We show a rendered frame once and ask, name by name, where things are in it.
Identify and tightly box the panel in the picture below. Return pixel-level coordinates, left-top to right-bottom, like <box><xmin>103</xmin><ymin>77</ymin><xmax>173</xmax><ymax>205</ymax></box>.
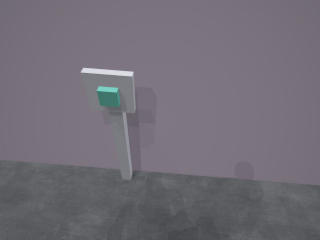
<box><xmin>80</xmin><ymin>68</ymin><xmax>136</xmax><ymax>180</ymax></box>

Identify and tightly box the button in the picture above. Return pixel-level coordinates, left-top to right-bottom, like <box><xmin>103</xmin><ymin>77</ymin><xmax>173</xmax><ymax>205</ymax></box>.
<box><xmin>97</xmin><ymin>86</ymin><xmax>120</xmax><ymax>107</ymax></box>

